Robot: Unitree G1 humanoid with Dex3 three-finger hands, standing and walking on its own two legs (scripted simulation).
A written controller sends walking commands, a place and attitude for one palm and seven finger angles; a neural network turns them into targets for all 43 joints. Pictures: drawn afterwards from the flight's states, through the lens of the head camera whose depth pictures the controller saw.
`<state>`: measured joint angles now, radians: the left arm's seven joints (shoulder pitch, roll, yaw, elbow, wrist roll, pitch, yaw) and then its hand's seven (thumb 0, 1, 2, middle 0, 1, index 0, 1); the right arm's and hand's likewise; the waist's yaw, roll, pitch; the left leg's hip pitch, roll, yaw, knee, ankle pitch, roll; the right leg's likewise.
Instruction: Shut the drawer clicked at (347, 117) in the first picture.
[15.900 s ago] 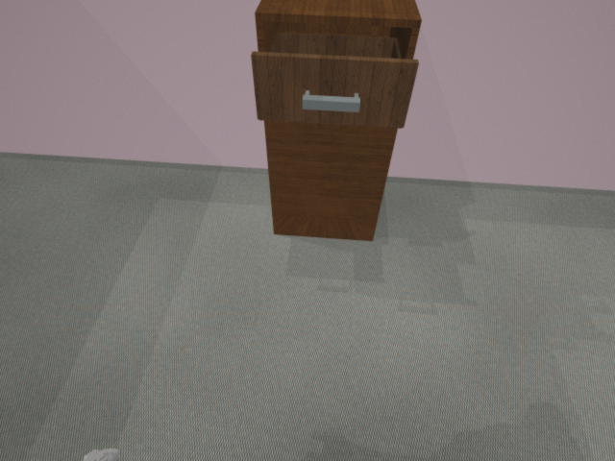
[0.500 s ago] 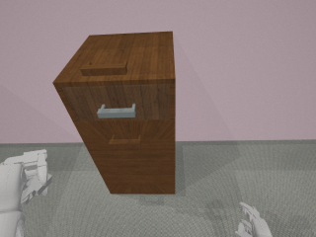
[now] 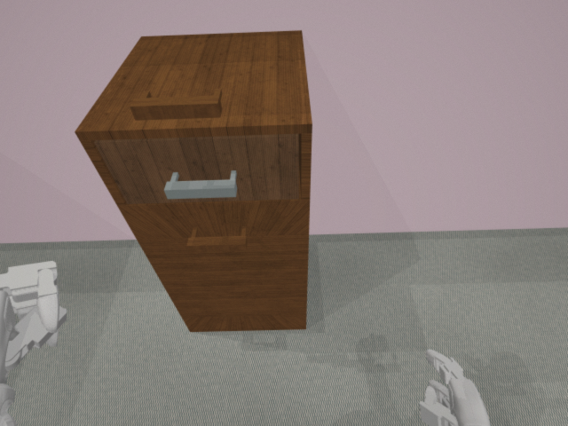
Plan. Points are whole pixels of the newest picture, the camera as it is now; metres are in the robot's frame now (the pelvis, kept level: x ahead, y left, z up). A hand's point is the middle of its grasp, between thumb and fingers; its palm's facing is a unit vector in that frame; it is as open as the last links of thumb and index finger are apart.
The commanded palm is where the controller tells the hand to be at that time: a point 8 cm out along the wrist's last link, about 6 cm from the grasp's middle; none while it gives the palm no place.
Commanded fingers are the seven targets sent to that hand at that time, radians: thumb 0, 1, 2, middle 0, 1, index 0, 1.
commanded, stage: step back with the hand held close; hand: left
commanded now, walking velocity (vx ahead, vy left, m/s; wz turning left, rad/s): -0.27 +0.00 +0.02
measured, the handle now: (202, 182) +0.55 +0.21 +0.01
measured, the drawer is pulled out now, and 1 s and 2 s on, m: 0.00 0.00 0.00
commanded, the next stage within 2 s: stop stepping back and stand still in 1.20 s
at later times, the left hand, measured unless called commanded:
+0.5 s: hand (21, 371) +0.14 +0.26 +0.14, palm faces +0.33 -0.81 -0.49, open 3.2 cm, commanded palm +0.08 +0.30 +0.17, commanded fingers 0.00 0.90 0.90 -1.40 -1.60 -1.40 -1.60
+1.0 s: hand out of the picture +0.09 +0.24 +0.15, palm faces +0.21 -0.84 -0.50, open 3.2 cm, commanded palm +0.01 +0.29 +0.17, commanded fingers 0.00 0.90 0.90 -1.40 -1.60 -1.40 -1.60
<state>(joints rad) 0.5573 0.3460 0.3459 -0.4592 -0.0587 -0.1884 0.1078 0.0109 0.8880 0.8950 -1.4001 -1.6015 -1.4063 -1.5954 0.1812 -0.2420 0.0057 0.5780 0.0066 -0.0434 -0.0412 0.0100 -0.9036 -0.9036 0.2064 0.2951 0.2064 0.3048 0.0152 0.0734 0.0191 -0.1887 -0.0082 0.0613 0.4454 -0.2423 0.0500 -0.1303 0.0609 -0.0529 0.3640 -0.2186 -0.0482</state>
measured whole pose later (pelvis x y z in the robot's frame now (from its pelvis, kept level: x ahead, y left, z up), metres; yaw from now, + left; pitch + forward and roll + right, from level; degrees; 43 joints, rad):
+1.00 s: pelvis -0.13 +0.02 -0.01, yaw -2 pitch +7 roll -2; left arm 0.63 0.47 0.39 -0.69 -0.05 -0.23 0.11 0.01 0.89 0.89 -1.40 -1.60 -1.40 -1.60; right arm 0.09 -0.17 0.01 0.58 -0.04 -0.11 -0.02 0.01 -0.90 -0.90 0.21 0.30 0.21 0.30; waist 0.01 -0.03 0.03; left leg -0.51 0.00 0.08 0.34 0.04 0.08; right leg -0.18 0.06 0.02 0.54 -0.44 0.00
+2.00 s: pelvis -0.37 -0.01 -0.02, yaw +3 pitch -3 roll +0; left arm 0.60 0.40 0.39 -0.54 0.00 -0.22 0.15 0.01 0.89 0.89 -1.40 -1.60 -1.41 -1.60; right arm 0.27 -0.17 0.01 0.65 -0.01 -0.10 -0.05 0.01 -0.90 -0.90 0.21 0.30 0.21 0.30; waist 0.00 0.00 0.00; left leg -0.43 0.03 0.00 0.91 -0.41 0.02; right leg -0.32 0.01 -0.08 0.61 -0.23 -0.06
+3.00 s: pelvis -0.37 +0.01 +0.00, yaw +5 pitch -2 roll +0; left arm 0.36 0.18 0.01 1.15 0.02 0.02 0.03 0.01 0.91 0.89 -0.52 -0.68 -0.53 -0.66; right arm 0.35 -0.14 0.00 1.11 -0.01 0.02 -0.03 0.00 -0.91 -0.90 0.20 0.29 0.20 0.30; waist 0.00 0.01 0.06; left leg -0.22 0.02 0.06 0.44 -0.20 0.02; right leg -0.21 -0.02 -0.07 0.41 -0.17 0.00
